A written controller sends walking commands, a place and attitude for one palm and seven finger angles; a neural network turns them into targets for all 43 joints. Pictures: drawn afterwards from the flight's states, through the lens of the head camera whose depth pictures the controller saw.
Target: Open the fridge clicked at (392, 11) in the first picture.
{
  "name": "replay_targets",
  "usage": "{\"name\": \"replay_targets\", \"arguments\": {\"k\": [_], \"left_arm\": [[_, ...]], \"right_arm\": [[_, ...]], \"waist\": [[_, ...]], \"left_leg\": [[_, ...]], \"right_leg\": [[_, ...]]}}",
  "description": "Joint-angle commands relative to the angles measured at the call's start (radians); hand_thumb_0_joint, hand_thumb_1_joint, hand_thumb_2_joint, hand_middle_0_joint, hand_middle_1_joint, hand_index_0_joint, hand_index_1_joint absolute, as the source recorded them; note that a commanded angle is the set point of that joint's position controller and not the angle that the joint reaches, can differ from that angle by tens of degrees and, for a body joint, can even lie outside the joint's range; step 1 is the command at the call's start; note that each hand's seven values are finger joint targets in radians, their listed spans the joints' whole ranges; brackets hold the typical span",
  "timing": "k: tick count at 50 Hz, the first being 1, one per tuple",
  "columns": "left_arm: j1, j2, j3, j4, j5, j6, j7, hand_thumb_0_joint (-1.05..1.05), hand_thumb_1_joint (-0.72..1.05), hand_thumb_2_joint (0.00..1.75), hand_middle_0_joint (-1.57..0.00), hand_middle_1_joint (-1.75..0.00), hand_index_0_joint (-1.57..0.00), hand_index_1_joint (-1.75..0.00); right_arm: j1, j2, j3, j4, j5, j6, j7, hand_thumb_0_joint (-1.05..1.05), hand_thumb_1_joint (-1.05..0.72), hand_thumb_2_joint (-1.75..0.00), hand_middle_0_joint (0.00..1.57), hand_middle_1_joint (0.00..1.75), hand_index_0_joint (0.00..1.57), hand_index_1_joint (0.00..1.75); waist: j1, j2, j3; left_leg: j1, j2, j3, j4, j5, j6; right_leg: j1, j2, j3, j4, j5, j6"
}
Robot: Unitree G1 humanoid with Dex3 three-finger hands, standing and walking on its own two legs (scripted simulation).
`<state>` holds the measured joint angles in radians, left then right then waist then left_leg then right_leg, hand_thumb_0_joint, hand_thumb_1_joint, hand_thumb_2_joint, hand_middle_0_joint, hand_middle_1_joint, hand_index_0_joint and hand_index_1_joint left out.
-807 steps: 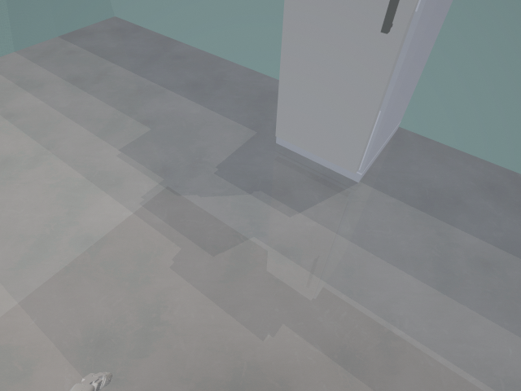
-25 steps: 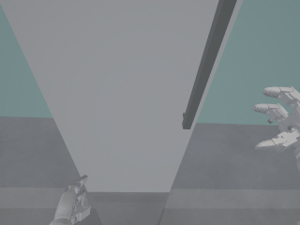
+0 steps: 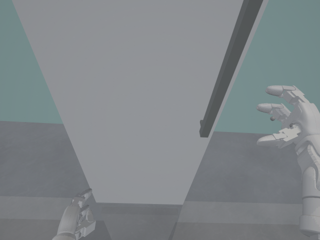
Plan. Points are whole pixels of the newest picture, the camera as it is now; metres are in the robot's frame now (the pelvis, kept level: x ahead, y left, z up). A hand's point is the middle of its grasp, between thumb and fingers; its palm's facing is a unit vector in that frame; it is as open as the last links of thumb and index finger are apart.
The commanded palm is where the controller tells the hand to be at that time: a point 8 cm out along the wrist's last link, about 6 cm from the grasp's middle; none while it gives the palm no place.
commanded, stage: move the hooked fingers beside the handle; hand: right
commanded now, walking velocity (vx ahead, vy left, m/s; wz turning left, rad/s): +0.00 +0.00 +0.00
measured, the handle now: (224, 67) +0.44 -0.11 +0.25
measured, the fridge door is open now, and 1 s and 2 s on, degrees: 0 0 0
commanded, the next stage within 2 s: feel for the door with the fingertips in 1.38 s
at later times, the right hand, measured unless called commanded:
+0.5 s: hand (256, 108) +0.37 -0.20 +0.19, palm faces +0.02 +1.00 -0.04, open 14.0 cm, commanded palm +0.35 -0.24 +0.19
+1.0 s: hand (256, 109) +0.38 -0.20 +0.18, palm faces +0.02 +1.00 -0.02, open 14.0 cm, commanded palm +0.36 -0.24 +0.19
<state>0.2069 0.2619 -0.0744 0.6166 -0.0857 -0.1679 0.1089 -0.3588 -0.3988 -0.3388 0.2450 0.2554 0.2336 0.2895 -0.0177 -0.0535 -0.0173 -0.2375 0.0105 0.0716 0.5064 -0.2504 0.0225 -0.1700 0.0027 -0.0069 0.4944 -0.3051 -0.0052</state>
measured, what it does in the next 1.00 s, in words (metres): stands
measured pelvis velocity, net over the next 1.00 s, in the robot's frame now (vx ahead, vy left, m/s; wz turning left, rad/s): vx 0.00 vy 0.00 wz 0.01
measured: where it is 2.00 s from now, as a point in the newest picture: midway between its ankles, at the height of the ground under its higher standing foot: outside the picture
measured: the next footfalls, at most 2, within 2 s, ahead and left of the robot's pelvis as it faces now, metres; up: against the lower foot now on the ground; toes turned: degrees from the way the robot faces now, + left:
none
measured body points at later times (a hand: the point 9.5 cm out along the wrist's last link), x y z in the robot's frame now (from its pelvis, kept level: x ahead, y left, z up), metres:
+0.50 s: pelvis +0.00 +0.00 +0.00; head -0.01 +0.03 +0.45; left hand +0.16 +0.25 -0.09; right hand +0.37 -0.25 +0.19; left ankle +0.01 +0.10 -0.74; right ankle -0.02 -0.12 -0.74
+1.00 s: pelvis +0.00 +0.00 +0.00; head +0.00 +0.01 +0.45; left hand +0.15 +0.24 -0.09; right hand +0.37 -0.26 +0.18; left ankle +0.01 +0.10 -0.74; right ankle -0.02 -0.12 -0.74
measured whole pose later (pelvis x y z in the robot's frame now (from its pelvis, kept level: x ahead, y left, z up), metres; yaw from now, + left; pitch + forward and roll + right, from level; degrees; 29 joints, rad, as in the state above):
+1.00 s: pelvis +0.00 +0.00 +0.00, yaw +1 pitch +0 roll +0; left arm 0.25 0.27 -0.06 0.63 -0.09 -0.12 0.10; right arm -0.48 -0.36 -0.29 0.40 0.23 0.16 0.23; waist 0.00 -0.04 -0.02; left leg -0.25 0.01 0.06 0.48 -0.23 0.02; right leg -0.18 0.00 -0.02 0.48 -0.29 -0.01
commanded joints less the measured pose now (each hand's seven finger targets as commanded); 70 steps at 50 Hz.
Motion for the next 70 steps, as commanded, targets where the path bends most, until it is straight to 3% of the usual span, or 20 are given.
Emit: {"name": "replay_targets", "arguments": {"k": [1, 8, 11, 13, 19, 26, 31, 33, 37, 38, 43, 45, 48, 49, 51, 53, 58, 63, 66, 70], "left_arm": [[-0.113, 0.113, 0.046, -0.156, -0.002, -0.059, 0.016, 0.00, 0.90, 0.90, -0.20, -0.30, -0.20, -0.30], [-0.094, 0.121, 0.052, -0.141, 0.000, -0.046, 0.009, 0.00, 0.90, 0.90, -0.20, -0.30, -0.20, -0.30], [-0.100, 0.116, 0.051, -0.150, -0.002, -0.040, 0.003, 0.00, 0.90, 0.90, -0.20, -0.30, -0.20, -0.30], [-0.090, 0.121, 0.055, -0.146, -0.002, -0.034, 0.003, 0.00, 0.90, 0.90, -0.20, -0.30, -0.20, -0.30], [-0.090, 0.114, 0.055, -0.152, 0.003, -0.033, 0.000, 0.00, 0.90, 0.90, -0.20, -0.30, -0.20, -0.30], [-0.070, 0.120, 0.058, -0.135, -0.004, -0.020, 0.004, 0.00, 0.90, 0.90, -0.20, -0.30, -0.20, -0.30], [-0.068, 0.117, 0.056, -0.136, 0.002, -0.015, 0.002, 0.00, 0.90, 0.90, -0.20, -0.30, -0.20, -0.30], [-0.065, 0.122, 0.061, -0.136, 0.003, -0.010, 0.000, 0.00, 0.90, 0.90, -0.20, -0.30, -0.20, -0.30], [-0.069, 0.116, 0.058, -0.150, 0.001, -0.009, -0.003, 0.00, 0.90, 0.90, -0.20, -0.30, -0.20, -0.30], [-0.066, 0.121, 0.061, -0.149, 0.000, -0.006, -0.005, 0.00, 0.90, 0.90, -0.20, -0.30, -0.20, -0.30], [-0.059, 0.125, 0.063, -0.152, -0.003, -0.004, -0.001, 0.00, 0.90, 0.90, -0.20, -0.30, -0.20, -0.30], [-0.065, 0.115, 0.059, -0.152, -0.003, -0.012, 0.002, 0.00, 0.90, 0.90, -0.20, -0.30, -0.20, -0.30], [-0.052, 0.125, 0.061, -0.133, -0.002, -0.013, 0.007, 0.00, 0.90, 0.90, -0.20, -0.30, -0.20, -0.30], [-0.056, 0.121, 0.059, -0.134, -0.001, -0.015, 0.008, 0.00, 0.90, 0.90, -0.20, -0.30, -0.20, -0.30], [-0.061, 0.113, 0.059, -0.139, 0.002, -0.020, 0.004, 0.00, 0.90, 0.90, -0.20, -0.30, -0.20, -0.30], [-0.052, 0.122, 0.062, -0.130, 0.004, -0.013, 0.000, 0.00, 0.90, 0.90, -0.20, -0.30, -0.20, -0.30], [-0.068, 0.115, 0.060, -0.152, 0.005, 0.002, -0.014, 0.00, 0.90, 0.90, -0.20, -0.30, -0.20, -0.30], [-0.073, 0.113, 0.061, -0.157, 0.003, 0.011, -0.012, 0.00, 0.90, 0.90, -0.20, -0.30, -0.20, -0.30], [-0.074, 0.106, 0.056, -0.154, 0.003, 0.010, -0.007, 0.00, 0.90, 0.90, -0.20, -0.30, -0.20, -0.30], [-0.073, 0.106, 0.054, -0.144, 0.004, 0.014, 0.001, 0.00, 0.90, 0.90, -0.20, -0.30, -0.20, -0.30]], "right_arm": [[-0.467, -0.223, -0.038, -0.227, 0.014, -0.088, -0.007, 0.00, 0.50, -0.30, 0.30, 1.20, 0.30, 1.20], [-0.412, -0.245, -0.071, -0.135, 0.006, -0.094, -0.032, 0.00, 0.50, -0.30, 0.30, 1.20, 0.30, 1.20], [-0.431, -0.215, -0.045, -0.147, 0.002, -0.088, -0.040, 0.00, 0.50, -0.30, 0.30, 1.20, 0.30, 1.20], [-0.437, -0.225, -0.048, -0.134, -0.001, -0.090, -0.048, 0.00, 0.50, -0.30, 0.30, 1.20, 0.30, 1.20], [-0.471, -0.223, -0.056, -0.183, 0.000, -0.124, -0.058, 0.00, 0.50, -0.30, 0.30, 1.20, 0.30, 1.20], [-0.542, -0.168, 0.013, -0.095, -0.007, -0.105, -0.058, 0.00, 0.50, -0.30, 0.30, 1.20, 0.30, 1.20], [-0.567, -0.209, -0.024, -0.091, -0.011, -0.133, -0.071, 0.00, 0.50, -0.30, 0.30, 1.20, 0.30, 1.20], [-0.528, -0.249, -0.062, -0.076, -0.015, -0.141, -0.075, 0.00, 0.50, -0.30, 0.30, 1.20, 0.30, 1.20], [-0.498, -0.214, -0.045, -0.070, -0.011, -0.138, -0.061, 0.00, 0.50, -0.30, 0.30, 1.20, 0.30, 1.20], [-0.461, -0.225, -0.056, -0.045, -0.009, -0.133, -0.057, 0.00, 0.50, -0.30, 0.30, 1.20, 0.30, 1.20], [-0.523, -0.218, -0.030, -0.086, -0.007, -0.135, -0.046, 0.00, 0.50, -0.30, 0.30, 1.20, 0.30, 1.20], [-0.583, -0.172, 0.015, -0.121, -0.005, -0.143, -0.046, 0.00, 0.50, -0.30, 0.30, 1.20, 0.30, 1.20], [-0.577, -0.192, 0.001, -0.083, -0.001, -0.146, -0.054, 0.00, 0.50, -0.30, 0.30, 1.20, 0.30, 1.20], [-0.611, -0.180, 0.014, -0.097, -0.005, -0.148, -0.057, 0.00, 0.50, -0.30, 0.30, 1.20, 0.30, 1.20], [-0.589, -0.155, 0.022, -0.113, -0.009, -0.149, -0.067, 0.00, 0.50, -0.30, 0.30, 1.20, 0.30, 1.20], [-0.541, -0.190, -0.014, -0.077, -0.009, -0.138, -0.077, 0.00, 0.50, -0.30, 0.30, 1.20, 0.30, 1.20], [-0.467, -0.171, -0.017, -0.111, -0.018, -0.116, -0.087, 0.00, 0.50, -0.30, 0.30, 1.20, 0.30, 1.20], [-0.468, -0.157, -0.006, -0.140, -0.018, -0.101, -0.093, 0.00, 0.50, -0.30, 0.30, 1.20, 0.30, 1.20], [-0.531, -0.118, 0.032, -0.161, -0.018, -0.097, -0.098, 0.00, 0.50, -0.30, 0.30, 1.20, 0.30, 1.20], [-0.592, -0.122, 0.048, -0.160, -0.026, -0.103, -0.109, 0.00, 0.50, -0.30, 0.30, 1.20, 0.30, 1.20]], "waist": [[0.017, -0.020, -0.251], [-0.001, 0.066, -0.243], [0.001, 0.006, -0.236], [0.006, 0.065, -0.234], [0.003, 0.028, -0.295], [0.035, 0.040, -0.236], [0.023, 0.012, -0.284], [0.009, 0.062, -0.284], [0.007, 0.020, -0.275], [0.005, 0.064, -0.262], [0.022, 0.031, -0.260], [0.037, -0.021, -0.269], [0.038, 0.039, -0.252], [0.041, 0.013, -0.262], [0.028, -0.019, -0.286], [0.017, 0.048, -0.283], [-0.002, 0.032, -0.275], [0.009, 0.064, -0.247], [0.025, 0.013, -0.245], [0.038, 0.027, -0.265]], "left_leg": [[0.095, 0.022, -0.033, -0.056, 0.228, 0.000], [0.130, 0.022, -0.034, -0.058, 0.259, -0.002], [0.121, 0.025, -0.035, -0.055, 0.269, 0.001], [0.125, 0.021, -0.038, -0.063, 0.254, -0.002], [0.167, 0.024, -0.044, -0.051, 0.317, -0.001], [0.104, 0.020, -0.042, -0.069, 0.258, -0.003], [0.138, 0.023, -0.050, -0.062, 0.275, 0.001], [0.162, 0.021, -0.048, -0.062, 0.287, 0.000], [0.151, 0.021, -0.044, -0.056, 0.302, 0.005], [0.153, 0.020, -0.046, -0.062, 0.304, 0.002], [0.121, 0.016, -0.045, -0.068, 0.260, 0.004], [0.096, 0.015, -0.043, -0.069, 0.251, 0.006], [0.086, 0.009, -0.040, -0.078, 0.221, 0.004], [0.089, 0.012, -0.040, -0.075, 0.225, 0.006], [0.098, 0.012, -0.034, -0.063, 0.252, 0.011], [0.119, 0.010, -0.034, -0.066, 0.274, 0.009], [0.144, 0.012, -0.030, -0.054, 0.323, 0.012], [0.119, 0.006, -0.028, -0.063, 0.288, 0.006], [0.096, 0.007, -0.029, -0.066, 0.270, 0.008], [0.100, 0.006, -0.030, -0.072, 0.252, 0.007]], "right_leg": [[0.054, -0.001, 0.023, -0.053, 0.238, -0.028], [0.016, -0.005, 0.017, -0.060, 0.255, -0.030], [0.015, -0.001, 0.011, -0.064, 0.259, -0.027], [0.009, -0.006, 0.010, -0.063, 0.247, -0.031], [0.031, -0.004, 0.002, -0.063, 0.289, -0.031], [0.019, -0.003, 0.005, -0.064, 0.235, -0.032], [0.021, 0.000, 0.005, -0.063, 0.249, -0.030], [0.009, -0.007, 0.005, -0.067, 0.264, -0.032], [0.011, -0.004, 0.002, -0.072, 0.272, -0.029], [0.002, -0.009, 0.001, -0.070, 0.271, -0.032], [0.017, -0.010, 0.005, -0.070, 0.247, -0.031], [0.048, -0.008, 0.009, -0.068, 0.248, -0.030], [0.040, -0.013, 0.017, -0.071, 0.227, -0.031], [0.047, -0.011, 0.017, -0.075, 0.233, -0.030], [0.065, -0.008, 0.021, -0.073, 0.267, -0.024], [0.047, -0.012, 0.021, -0.072, 0.284, -0.026], [0.035, -0.011, 0.012, -0.078, 0.328, -0.021], [0.036, -0.017, 0.011, -0.081, 0.299, -0.024], [0.053, -0.012, 0.016, -0.081, 0.285, -0.022], [0.064, -0.011, 0.019, -0.082, 0.270, -0.024]]}}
